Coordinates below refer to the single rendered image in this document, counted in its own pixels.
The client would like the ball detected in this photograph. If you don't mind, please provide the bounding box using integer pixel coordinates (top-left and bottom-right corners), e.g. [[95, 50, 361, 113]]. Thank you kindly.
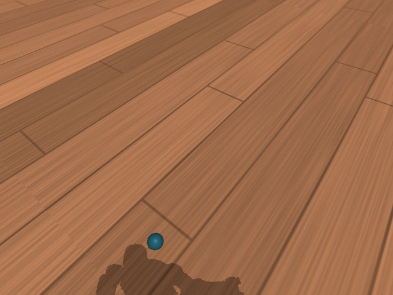
[[147, 233, 163, 250]]

